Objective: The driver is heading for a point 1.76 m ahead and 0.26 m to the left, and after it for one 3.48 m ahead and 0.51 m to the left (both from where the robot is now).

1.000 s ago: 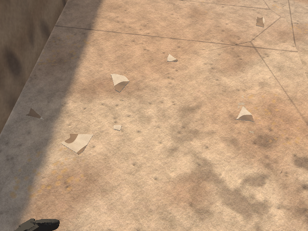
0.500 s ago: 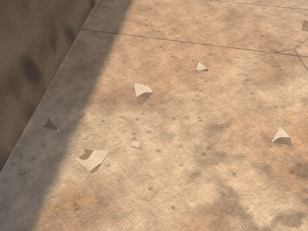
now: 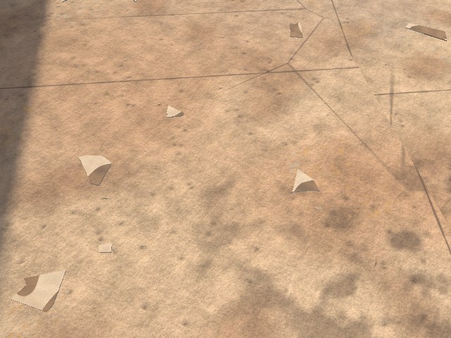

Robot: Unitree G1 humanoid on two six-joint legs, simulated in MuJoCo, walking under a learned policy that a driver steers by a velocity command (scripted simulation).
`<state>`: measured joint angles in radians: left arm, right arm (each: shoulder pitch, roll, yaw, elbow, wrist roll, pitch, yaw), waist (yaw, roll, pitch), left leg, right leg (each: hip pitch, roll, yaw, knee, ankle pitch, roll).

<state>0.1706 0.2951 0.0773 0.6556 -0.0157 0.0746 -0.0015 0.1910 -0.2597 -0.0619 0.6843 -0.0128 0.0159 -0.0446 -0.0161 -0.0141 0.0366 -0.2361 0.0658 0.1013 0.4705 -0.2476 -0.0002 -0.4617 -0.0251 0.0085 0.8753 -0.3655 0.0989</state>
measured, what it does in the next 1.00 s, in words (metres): steps on the spot, turning left: right foot, then left foot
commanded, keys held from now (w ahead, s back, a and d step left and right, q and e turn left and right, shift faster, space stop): e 0.08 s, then no key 0.04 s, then q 0.62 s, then w+q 0.26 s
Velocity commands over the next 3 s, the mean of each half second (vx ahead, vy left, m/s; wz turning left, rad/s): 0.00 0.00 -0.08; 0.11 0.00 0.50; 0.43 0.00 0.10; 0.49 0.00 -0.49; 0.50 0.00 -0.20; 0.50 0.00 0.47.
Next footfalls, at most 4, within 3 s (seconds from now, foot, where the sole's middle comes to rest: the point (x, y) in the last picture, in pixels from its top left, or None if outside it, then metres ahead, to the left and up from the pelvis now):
0.08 right None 0.04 -0.13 -0.78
0.62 left None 0.03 0.08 -0.78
1.14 right None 0.25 -0.09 -0.78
1.56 left None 0.42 0.24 -0.78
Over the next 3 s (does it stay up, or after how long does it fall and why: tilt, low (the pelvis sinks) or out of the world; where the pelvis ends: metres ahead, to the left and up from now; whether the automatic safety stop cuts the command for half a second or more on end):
stays up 1.12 0.12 0.00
